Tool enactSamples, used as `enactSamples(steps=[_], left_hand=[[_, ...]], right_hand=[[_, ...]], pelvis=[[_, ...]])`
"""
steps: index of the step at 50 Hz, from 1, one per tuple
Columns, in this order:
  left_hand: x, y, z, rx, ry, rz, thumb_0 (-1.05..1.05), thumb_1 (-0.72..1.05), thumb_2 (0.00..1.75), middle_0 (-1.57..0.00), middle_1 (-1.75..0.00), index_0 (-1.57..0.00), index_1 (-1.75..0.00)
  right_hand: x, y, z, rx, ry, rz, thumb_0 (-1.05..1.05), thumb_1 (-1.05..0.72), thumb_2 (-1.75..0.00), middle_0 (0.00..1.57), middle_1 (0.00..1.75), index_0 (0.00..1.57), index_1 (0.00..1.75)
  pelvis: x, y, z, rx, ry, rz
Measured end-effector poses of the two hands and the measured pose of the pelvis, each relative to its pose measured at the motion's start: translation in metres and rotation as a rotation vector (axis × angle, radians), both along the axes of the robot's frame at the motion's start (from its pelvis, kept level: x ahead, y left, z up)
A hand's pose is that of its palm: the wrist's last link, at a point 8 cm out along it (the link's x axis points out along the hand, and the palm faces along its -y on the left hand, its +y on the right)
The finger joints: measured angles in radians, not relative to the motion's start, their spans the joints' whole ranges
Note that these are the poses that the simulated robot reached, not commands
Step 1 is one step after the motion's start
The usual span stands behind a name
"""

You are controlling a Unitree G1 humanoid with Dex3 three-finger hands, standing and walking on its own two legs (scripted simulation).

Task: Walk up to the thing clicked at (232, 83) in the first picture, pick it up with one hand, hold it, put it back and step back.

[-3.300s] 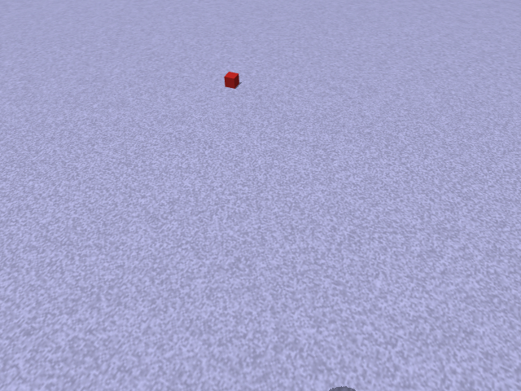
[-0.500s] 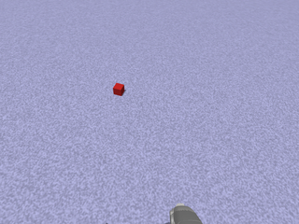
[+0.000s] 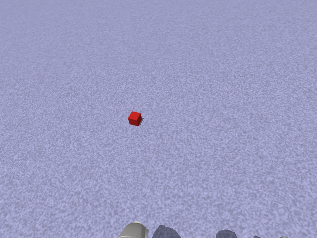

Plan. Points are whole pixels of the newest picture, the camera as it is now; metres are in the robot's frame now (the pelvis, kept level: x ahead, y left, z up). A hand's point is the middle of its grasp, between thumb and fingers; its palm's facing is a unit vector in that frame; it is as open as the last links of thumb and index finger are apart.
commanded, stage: walk up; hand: left
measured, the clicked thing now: (135, 118) +1.11 +0.29 -0.74
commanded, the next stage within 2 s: none
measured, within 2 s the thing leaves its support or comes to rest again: neither
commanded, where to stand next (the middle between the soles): +0.71 +0.04 m, yaw +2 degrees
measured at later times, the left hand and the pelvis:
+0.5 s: hand (75, 199) +0.26 +0.31 -0.15, palm faces +0.00 -0.95 -0.32, open 7.4 cm; pelvis +0.21 +0.03 +0.00, yaw +3 degrees
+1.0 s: hand (101, 146) +0.44 +0.25 -0.12, palm faces +0.03 -0.91 -0.41, open 7.4 cm; pelvis +0.39 -0.02 +0.00, yaw +2 degrees
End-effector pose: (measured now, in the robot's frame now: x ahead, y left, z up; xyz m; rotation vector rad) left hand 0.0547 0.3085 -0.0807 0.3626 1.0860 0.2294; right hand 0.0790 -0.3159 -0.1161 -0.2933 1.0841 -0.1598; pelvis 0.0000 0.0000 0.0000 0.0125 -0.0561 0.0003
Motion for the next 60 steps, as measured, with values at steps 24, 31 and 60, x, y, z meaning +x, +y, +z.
enactSamples(steps=[24, 31, 60], left_hand=[[0.189, 0.041, -0.036, -0.084, 0.050, 0.018, 0.00, 0.91, 0.90, -0.21, -0.30, -0.20, -0.30], [0.258, 0.035, -0.026, -0.056, 0.044, -0.007, 0.00, 0.91, 0.90, -0.20, -0.30, -0.20, -0.30], [0.409, 0.018, -0.026, -0.009, 0.050, 0.083, 0.00, 0.90, 0.90, -0.21, -0.30, -0.20, -0.30]], right_hand=[[0.210, 0.053, 0.031, -0.065, -0.041, 0.042, 0.00, -0.90, -0.90, 0.20, 0.30, 0.20, 0.30], [0.226, 0.029, 0.023, -0.061, 0.026, 0.000, 0.01, -0.90, -0.90, 0.21, 0.30, 0.21, 0.30], [0.460, 0.003, 0.002, -0.051, 0.089, 0.091, 0.01, -0.90, -0.90, 0.20, 0.30, 0.20, 0.30]], pelvis=[[0.204, 0.036, -0.002, -0.026, -0.010, 0.047], [0.258, 0.023, -0.002, 0.001, -0.008, 0.028], [0.459, 0.001, -0.013, -0.047, -0.001, 0.072]])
